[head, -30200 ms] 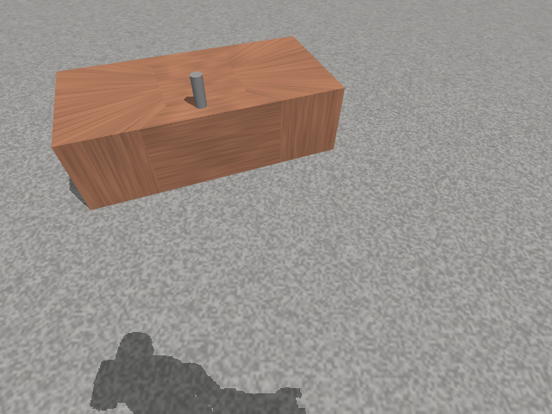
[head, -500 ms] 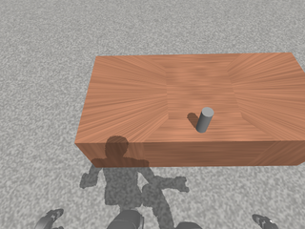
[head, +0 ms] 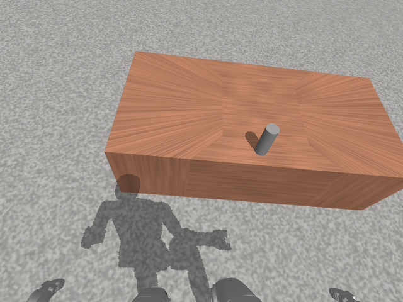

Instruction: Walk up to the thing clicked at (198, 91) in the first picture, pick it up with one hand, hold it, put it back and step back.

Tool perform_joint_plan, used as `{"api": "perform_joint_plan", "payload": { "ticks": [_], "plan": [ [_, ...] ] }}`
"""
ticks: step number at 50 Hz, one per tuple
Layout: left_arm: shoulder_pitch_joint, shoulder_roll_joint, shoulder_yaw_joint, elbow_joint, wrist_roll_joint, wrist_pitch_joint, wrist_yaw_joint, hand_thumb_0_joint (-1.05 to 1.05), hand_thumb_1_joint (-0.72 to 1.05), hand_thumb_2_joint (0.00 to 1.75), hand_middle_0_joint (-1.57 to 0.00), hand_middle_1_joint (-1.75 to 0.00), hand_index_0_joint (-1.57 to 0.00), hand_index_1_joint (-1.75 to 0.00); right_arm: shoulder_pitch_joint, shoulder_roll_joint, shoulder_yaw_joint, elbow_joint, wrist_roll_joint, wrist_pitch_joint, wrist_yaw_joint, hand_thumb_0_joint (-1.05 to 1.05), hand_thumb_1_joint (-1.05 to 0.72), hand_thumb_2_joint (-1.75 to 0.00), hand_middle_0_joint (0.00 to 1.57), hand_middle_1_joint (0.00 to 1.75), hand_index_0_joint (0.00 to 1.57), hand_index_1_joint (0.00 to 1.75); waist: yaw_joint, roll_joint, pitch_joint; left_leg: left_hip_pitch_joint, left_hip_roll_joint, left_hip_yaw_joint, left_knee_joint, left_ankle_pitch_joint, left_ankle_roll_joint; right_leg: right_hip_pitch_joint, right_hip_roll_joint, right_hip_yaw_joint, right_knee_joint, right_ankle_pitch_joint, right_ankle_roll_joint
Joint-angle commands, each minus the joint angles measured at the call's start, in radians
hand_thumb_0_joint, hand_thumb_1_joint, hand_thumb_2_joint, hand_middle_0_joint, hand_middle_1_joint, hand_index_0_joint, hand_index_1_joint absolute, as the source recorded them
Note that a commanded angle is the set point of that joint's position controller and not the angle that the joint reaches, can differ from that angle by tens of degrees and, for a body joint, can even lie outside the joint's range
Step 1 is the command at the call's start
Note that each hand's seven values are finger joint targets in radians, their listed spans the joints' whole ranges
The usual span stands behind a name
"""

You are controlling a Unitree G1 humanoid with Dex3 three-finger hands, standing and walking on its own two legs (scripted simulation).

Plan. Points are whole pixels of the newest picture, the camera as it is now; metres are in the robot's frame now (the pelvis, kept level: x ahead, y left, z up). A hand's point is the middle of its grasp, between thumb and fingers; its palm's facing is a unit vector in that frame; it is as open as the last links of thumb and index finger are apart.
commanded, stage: step back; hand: right
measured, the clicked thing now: (266, 140) +0.70 -0.26 -0.31
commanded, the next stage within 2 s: none
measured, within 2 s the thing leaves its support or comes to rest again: neither
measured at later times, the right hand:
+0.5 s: hand out of the picture -0.10 -0.32 -0.17, palm faces -0.06 +0.92 -0.39, open 7.4 cm
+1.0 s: hand out of the picture -0.17 -0.36 -0.15, palm faces -0.04 +0.90 -0.43, open 7.4 cm
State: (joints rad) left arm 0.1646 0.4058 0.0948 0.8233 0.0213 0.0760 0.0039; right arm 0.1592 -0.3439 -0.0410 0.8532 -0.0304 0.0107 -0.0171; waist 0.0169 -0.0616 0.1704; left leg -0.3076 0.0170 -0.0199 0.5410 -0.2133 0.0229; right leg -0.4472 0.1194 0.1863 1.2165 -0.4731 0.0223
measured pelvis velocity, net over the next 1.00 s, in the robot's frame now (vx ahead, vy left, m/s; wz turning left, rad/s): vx -0.34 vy -0.09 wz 0.00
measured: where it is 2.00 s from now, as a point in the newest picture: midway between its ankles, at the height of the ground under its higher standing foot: outside the picture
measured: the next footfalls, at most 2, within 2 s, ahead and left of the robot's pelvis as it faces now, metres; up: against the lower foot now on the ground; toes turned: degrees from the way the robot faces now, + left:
right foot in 0.20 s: -0.07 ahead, -0.16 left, +0.00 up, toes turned -1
left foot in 0.58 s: -0.18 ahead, +0.07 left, +0.00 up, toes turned +2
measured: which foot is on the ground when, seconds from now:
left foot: down 0.00-0.24, up 0.26-0.56, down 0.58-0.98, up 1.00-1.00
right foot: up 0.00-0.18, down 0.20-0.60, up 0.62-0.92, down 0.94-1.00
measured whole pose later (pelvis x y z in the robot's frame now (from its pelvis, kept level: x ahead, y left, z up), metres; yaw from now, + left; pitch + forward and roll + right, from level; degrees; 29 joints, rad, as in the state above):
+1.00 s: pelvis -0.34 -0.09 -0.02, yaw +0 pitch -3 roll -3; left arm 0.18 0.36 0.06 0.89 0.04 0.04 -0.01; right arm 0.05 -0.43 -0.06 0.79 -0.02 0.05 -0.02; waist 0.02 0.07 0.19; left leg -0.48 0.09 -0.06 0.73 -0.26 0.00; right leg -0.23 0.05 0.00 0.68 -0.40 0.00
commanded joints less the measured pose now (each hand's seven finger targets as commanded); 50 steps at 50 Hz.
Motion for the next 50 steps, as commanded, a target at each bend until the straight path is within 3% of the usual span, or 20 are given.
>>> {"api": "perform_joint_plan", "payload": {
  "ticks": [1,9,10,11,12,13,15,17,22,26,28,29,30,31,32,35,42,47,49,50],
  "plan": [
    [0.014,0.151,0.041,-0.091,0.003,-0.028,0.011,0.00,0.90,0.90,-0.20,-0.30,-0.20,-0.30,0.036,-0.275,-0.083,-0.091,0.006,-0.021,-0.024,0.00,-0.90,-0.90,0.20,0.30,0.20,0.30,-0.052,0.209,-0.235,0.321,0.235,-0.194,-0.082,0.404,0.231,-0.069,-0.041,-0.028,-0.161,-0.034,0.036],
    [0.218,0.156,0.053,0.022,0.007,-0.034,-0.013,0.00,0.90,0.90,-0.20,-0.30,-0.20,-0.30,-0.071,-0.328,-0.090,-0.130,0.006,0.017,-0.010,0.00,-0.90,-0.90,0.20,0.30,0.20,0.30,0.022,0.258,-0.286,0.002,0.196,-0.157,-0.052,0.072,0.127,0.345,-0.103,-0.186,-0.730,0.174,-0.050],
    [0.220,0.187,0.062,0.021,0.022,-0.037,-0.014,0.00,0.90,0.90,-0.20,-0.30,-0.20,-0.30,-0.069,-0.296,-0.082,-0.133,0.014,0.021,-0.009,0.00,-0.90,-0.90,0.20,0.30,0.20,0.30,0.027,0.159,-0.247,-0.109,0.135,-0.136,0.022,-0.070,0.071,0.344,-0.151,-0.078,-0.777,0.126,-0.080],
    [0.189,0.268,0.083,-0.008,0.033,-0.040,-0.016,0.00,0.90,0.90,-0.20,-0.30,-0.20,-0.30,-0.073,-0.225,-0.064,-0.148,0.023,0.021,-0.012,0.00,-0.90,-0.90,0.20,0.30,0.20,0.30,0.035,-0.102,-0.171,-0.306,-0.048,-0.086,0.222,-0.289,0.001,0.290,-0.343,0.245,-0.887,-0.001,-0.151],
    [0.071,0.367,0.096,-0.065,0.033,-0.034,-0.016,0.00,0.90,0.90,-0.20,-0.30,-0.20,-0.30,-0.095,-0.242,-0.077,-0.153,0.022,0.021,-0.031,0.00,-0.90,-0.90,0.20,0.30,0.20,0.30,0.063,-0.238,-0.112,-0.218,-0.108,-0.071,0.484,-0.397,-0.037,-0.004,-0.525,0.395,-0.992,-0.060,-0.303],
    [-0.021,0.354,0.092,-0.096,0.029,-0.039,-0.008,0.00,0.90,0.90,-0.20,-0.30,-0.20,-0.30,-0.072,-0.286,-0.092,-0.127,0.018,0.020,-0.033,0.00,-0.90,-0.90,0.20,0.30,0.20,0.30,0.029,-0.220,-0.038,-0.147,-0.065,-0.129,0.606,-0.363,-0.035,-0.161,-0.550,0.426,-1.033,-0.099,-0.320],
    [-0.104,0.239,0.060,-0.119,0.024,-0.049,-0.002,0.00,0.90,0.90,-0.20,-0.30,-0.20,-0.30,0.002,-0.271,-0.077,-0.077,0.029,0.014,-0.021,0.00,-0.90,-0.90,0.20,0.30,0.20,0.30,-0.025,-0.083,-0.051,-0.139,-0.126,-0.149,0.652,-0.247,-0.023,-0.056,-0.371,0.120,-0.914,0.166,-0.234],
    [-0.125,0.192,0.061,-0.115,0.026,-0.048,0.005,0.00,0.90,0.90,-0.20,-0.30,-0.20,-0.30,0.062,-0.227,-0.061,-0.058,0.025,0.007,-0.024,0.00,-0.90,-0.90,0.20,0.30,0.20,0.30,-0.054,-0.108,-0.107,-0.183,-0.146,-0.127,0.662,-0.209,-0.030,0.080,-0.283,-0.027,-0.839,0.327,-0.168],
    [0.008,0.179,0.056,-0.122,0.030,-0.045,0.024,0.00,0.90,0.90,-0.20,-0.30,-0.20,-0.30,0.041,-0.208,-0.044,-0.082,0.017,-0.012,-0.029,0.00,-0.90,-0.90,0.20,0.30,0.20,0.30,0.036,-0.164,-0.190,-0.248,-0.087,-0.060,0.414,-0.316,-0.056,0.410,-0.354,0.006,-0.741,0.581,-0.229],
    [0.007,0.186,0.050,-0.135,0.011,-0.030,0.029,0.00,0.90,0.90,-0.20,-0.30,-0.20,-0.30,0.107,-0.201,-0.050,-0.058,0.004,-0.024,-0.026,0.00,-0.90,-0.90,0.20,0.30,0.20,0.30,0.023,-0.152,-0.290,-0.102,-0.038,0.007,0.022,-0.199,-0.023,0.501,-0.358,-0.020,-0.579,0.771,-0.203],
    [-0.032,0.181,0.033,-0.153,0.003,-0.014,0.019,0.00,0.90,0.90,-0.20,-0.30,-0.20,-0.30,0.164,-0.221,-0.066,-0.031,0.000,-0.026,-0.025,0.00,-0.90,-0.90,0.20,0.30,0.20,0.30,-0.010,-0.088,-0.290,0.073,-0.031,0.008,-0.169,0.086,-0.003,0.331,-0.320,-0.043,-0.518,0.620,-0.145],
    [-0.020,0.144,0.022,-0.168,-0.002,-0.011,0.013,0.00,0.90,0.90,-0.20,-0.30,-0.20,-0.30,0.158,-0.281,-0.081,-0.036,-0.010,-0.026,-0.026,0.00,-0.90,-0.90,0.20,0.30,0.20,0.30,-0.002,0.061,-0.296,0.168,0.115,-0.198,-0.165,0.208,0.044,0.161,-0.247,-0.082,-0.440,0.402,-0.096],
    [-0.020,0.109,0.014,-0.170,-0.011,-0.010,0.013,0.00,0.90,0.90,-0.20,-0.30,-0.20,-0.30,0.102,-0.378,-0.093,-0.051,-0.018,-0.019,-0.021,0.00,-0.90,-0.90,0.20,0.30,0.20,0.30,0.014,0.286,-0.243,0.198,0.313,-0.462,-0.180,0.363,0.151,-0.077,-0.067,-0.181,-0.260,-0.081,-0.045],
    [-0.103,0.168,0.041,-0.178,0.000,-0.007,0.029,0.00,0.90,0.90,-0.20,-0.30,-0.20,-0.30,0.083,-0.453,-0.106,-0.073,-0.012,-0.017,-0.019,0.00,-0.90,-0.90,0.20,0.30,0.20,0.30,-0.061,0.305,-0.218,0.005,0.428,-0.564,-0.195,0.368,0.293,-0.003,-0.065,-0.053,-0.091,-0.222,-0.027],
    [-0.112,0.200,0.047,-0.160,0.004,-0.003,0.028,0.00,0.90,0.90,-0.20,-0.30,-0.20,-0.30,0.022,-0.419,-0.107,-0.076,-0.011,-0.025,-0.030,0.00,-0.90,-0.90,0.20,0.30,0.20,0.30,-0.037,0.264,-0.163,-0.078,0.446,-0.560,-0.211,0.334,0.307,0.023,-0.095,0.018,0.030,-0.170,-0.032],
    [0.005,0.163,0.040,-0.103,-0.016,-0.004,0.015,0.00,0.90,0.90,-0.20,-0.30,-0.20,-0.30,-0.053,-0.284,-0.062,-0.092,-0.013,-0.023,-0.034,0.00,-0.90,-0.90,0.20,0.30,0.20,0.30,0.041,0.145,-0.179,0.060,0.211,-0.172,-0.099,0.483,0.180,-0.064,-0.011,0.023,0.105,-0.015,-0.036],
    [-0.011,0.142,0.021,-0.087,0.000,-0.038,0.011,0.00,0.90,0.90,-0.20,-0.30,-0.20,-0.30,0.026,-0.278,-0.071,-0.098,-0.010,0.006,-0.015,0.00,-0.90,-0.90,0.20,0.30,0.20,0.30,-0.047,0.267,-0.226,0.240,0.219,-0.145,-0.033,0.446,0.234,-0.002,-0.087,-0.128,-0.326,-0.049,0.026],
    [0.158,0.156,0.028,0.026,0.009,-0.058,0.009,0.00,0.90,0.90,-0.20,-0.30,-0.20,-0.30,-0.070,-0.305,-0.071,-0.116,0.007,0.036,-0.003,0.00,-0.90,-0.90,0.20,0.30,0.20,0.30,0.027,0.255,-0.331,0.082,0.179,-0.115,0.074,0.192,0.132,0.304,-0.097,-0.206,-0.807,0.209,-0.043],
    [0.123,0.311,0.071,-0.002,0.029,-0.062,0.006,0.00,0.90,0.90,-0.20,-0.30,-0.20,-0.30,-0.059,-0.188,-0.038,-0.149,0.015,0.030,-0.008,0.00,-0.90,-0.90,0.20,0.30,0.20,0.30,0.018,-0.164,-0.211,-0.327,-0.069,-0.034,0.315,-0.321,0.001,0.312,-0.373,0.268,-0.869,0.106,-0.140],
    [0.038,0.392,0.083,-0.035,0.038,-0.059,0.009,0.00,0.90,0.90,-0.20,-0.30,-0.20,-0.30,-0.113,-0.238,-0.064,-0.144,0.011,0.035,-0.028,0.00,-0.90,-0.90,0.20,0.30,0.20,0.30,0.079,-0.223,-0.156,-0.228,-0.079,-0.129,0.532,-0.424,-0.033,0.025,-0.558,0.432,-0.955,0.071,-0.318]
  ]
}}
